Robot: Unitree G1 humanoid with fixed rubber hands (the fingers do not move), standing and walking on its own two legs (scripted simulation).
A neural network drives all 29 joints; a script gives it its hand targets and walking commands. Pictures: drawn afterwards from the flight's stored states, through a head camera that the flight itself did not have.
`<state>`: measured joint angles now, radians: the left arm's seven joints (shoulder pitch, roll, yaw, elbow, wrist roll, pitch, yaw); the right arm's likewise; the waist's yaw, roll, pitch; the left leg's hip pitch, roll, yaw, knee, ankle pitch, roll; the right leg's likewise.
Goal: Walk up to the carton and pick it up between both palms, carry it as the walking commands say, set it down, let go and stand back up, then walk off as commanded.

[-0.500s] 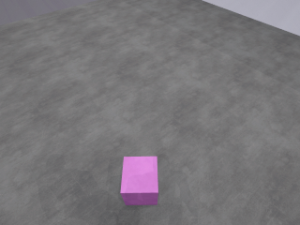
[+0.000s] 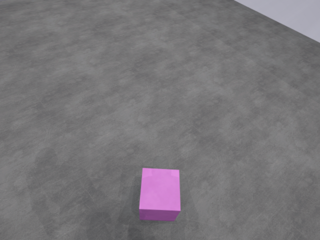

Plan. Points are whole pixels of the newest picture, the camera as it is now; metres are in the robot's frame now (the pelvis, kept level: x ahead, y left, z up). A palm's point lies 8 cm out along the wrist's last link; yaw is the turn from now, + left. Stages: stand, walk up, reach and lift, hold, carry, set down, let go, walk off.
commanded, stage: walk up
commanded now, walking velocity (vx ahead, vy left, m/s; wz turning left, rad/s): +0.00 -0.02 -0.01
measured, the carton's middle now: (158, 195) +0.42 -0.04 -0.65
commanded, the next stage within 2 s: stand in 1.76 s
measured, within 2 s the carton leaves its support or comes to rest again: neither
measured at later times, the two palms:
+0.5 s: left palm out of the picture -0.02 +0.20 -0.15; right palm out of the picture +0.01 -0.24 -0.15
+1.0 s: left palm out of the picture +0.01 +0.20 -0.15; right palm out of the picture +0.01 -0.25 -0.15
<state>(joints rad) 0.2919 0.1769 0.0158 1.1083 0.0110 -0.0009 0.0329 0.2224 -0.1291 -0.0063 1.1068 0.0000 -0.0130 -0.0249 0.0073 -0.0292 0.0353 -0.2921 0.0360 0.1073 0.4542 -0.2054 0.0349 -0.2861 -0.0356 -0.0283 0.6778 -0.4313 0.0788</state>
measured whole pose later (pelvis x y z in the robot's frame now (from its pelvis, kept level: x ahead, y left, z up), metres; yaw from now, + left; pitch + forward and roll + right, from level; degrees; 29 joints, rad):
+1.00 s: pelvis +0.00 -0.02 +0.00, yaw -3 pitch +0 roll +0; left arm 0.29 0.14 0.02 1.06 0.01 0.00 0.02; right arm 0.22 -0.18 -0.05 1.09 0.00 0.03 -0.04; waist 0.01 0.00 0.04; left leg -0.25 0.06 0.16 0.49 -0.24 0.01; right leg -0.20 0.00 0.03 0.49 -0.30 0.01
